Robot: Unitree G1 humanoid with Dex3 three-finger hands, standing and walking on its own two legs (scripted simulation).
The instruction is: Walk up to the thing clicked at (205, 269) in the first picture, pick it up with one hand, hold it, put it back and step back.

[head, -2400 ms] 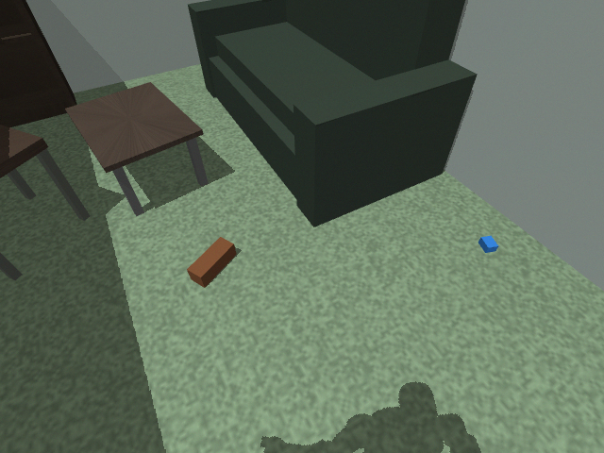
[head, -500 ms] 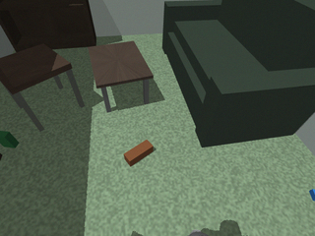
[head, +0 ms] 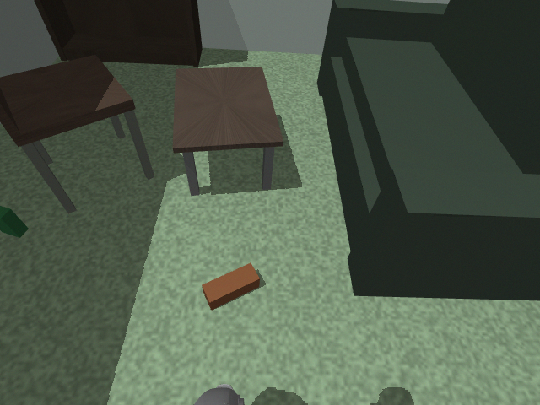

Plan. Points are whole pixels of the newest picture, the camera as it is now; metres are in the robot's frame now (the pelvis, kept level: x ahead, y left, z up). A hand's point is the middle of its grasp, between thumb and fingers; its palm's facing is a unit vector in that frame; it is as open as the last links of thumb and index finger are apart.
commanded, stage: walk up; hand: left
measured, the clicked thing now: (231, 286) +0.61 +0.17 -0.70
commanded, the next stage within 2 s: none
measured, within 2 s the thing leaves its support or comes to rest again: neither
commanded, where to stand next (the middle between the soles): +0.33 -0.25 m, yaw +6 degrees
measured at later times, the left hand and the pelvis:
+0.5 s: hand (212, 392) +0.16 +0.12 -0.11, palm faces +0.04 -0.91 -0.41, open 7.4 cm; pelvis +0.12 -0.18 +0.01, yaw +1 degrees
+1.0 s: hand (291, 322) +0.29 -0.01 -0.14, palm faces +0.03 -0.95 -0.31, open 7.4 cm; pelvis +0.23 -0.27 +0.02, yaw +4 degrees
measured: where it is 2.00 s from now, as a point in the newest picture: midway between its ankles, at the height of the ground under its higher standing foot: (349, 403)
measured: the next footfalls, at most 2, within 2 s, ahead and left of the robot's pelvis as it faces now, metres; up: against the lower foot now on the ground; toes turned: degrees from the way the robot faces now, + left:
right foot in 0.34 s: +0.19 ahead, -0.30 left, +0.00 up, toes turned -4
left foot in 0.76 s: +0.31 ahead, -0.12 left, +0.00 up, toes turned +8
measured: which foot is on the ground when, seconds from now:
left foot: down 0.00-0.38, up 0.40-0.74, down 0.76-1.00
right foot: up 0.00-0.32, down 0.34-0.78, up 0.80-1.00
